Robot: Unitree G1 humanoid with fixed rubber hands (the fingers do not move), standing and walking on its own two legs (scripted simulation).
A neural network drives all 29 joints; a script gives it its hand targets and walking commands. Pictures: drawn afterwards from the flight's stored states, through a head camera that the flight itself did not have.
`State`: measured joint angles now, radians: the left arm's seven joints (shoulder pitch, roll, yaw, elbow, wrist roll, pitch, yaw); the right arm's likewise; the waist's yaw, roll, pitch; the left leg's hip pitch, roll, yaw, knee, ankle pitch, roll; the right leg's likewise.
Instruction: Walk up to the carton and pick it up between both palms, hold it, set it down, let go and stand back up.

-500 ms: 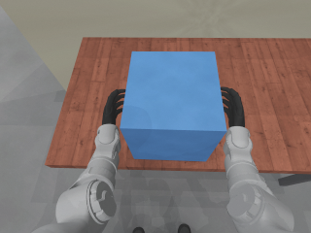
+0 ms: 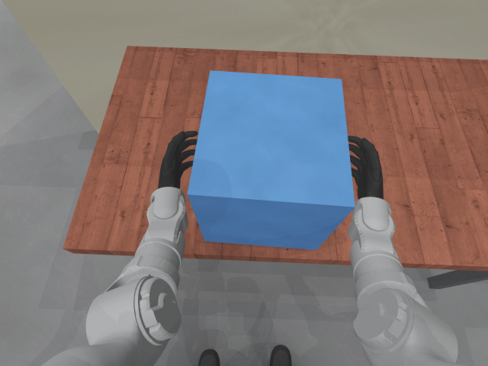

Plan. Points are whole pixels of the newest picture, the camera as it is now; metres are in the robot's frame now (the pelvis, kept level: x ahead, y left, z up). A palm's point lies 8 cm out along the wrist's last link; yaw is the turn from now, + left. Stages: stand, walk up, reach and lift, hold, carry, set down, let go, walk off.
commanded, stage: set down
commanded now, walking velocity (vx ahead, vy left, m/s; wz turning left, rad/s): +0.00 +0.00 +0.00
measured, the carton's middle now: (267, 167) +0.49 -0.02 -0.08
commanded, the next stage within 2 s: none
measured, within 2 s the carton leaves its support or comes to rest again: neither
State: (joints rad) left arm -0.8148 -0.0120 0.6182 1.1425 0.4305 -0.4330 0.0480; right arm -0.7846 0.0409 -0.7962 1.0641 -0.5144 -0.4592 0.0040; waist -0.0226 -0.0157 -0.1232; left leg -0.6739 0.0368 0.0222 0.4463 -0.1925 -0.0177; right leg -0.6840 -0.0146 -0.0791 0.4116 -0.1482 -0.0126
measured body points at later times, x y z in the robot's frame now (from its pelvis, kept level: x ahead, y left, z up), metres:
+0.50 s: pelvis -0.01 +0.00 -0.04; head +0.11 +0.00 +0.40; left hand +0.46 +0.17 +0.00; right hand +0.44 -0.20 -0.01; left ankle -0.02 +0.13 -0.73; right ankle +0.00 -0.11 -0.73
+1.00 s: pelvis -0.04 -0.01 -0.05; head +0.08 -0.01 +0.39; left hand +0.46 +0.19 +0.05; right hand +0.46 -0.23 +0.04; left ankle -0.02 +0.13 -0.73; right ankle +0.00 -0.11 -0.73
